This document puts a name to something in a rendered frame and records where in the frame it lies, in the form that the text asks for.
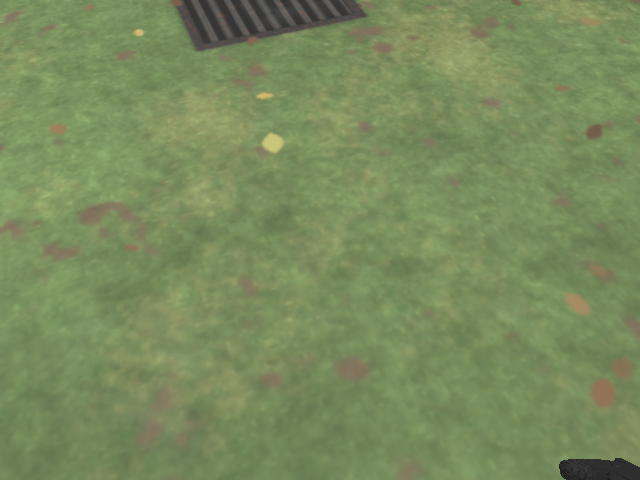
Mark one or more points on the right robot hand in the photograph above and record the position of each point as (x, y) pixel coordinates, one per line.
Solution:
(597, 469)

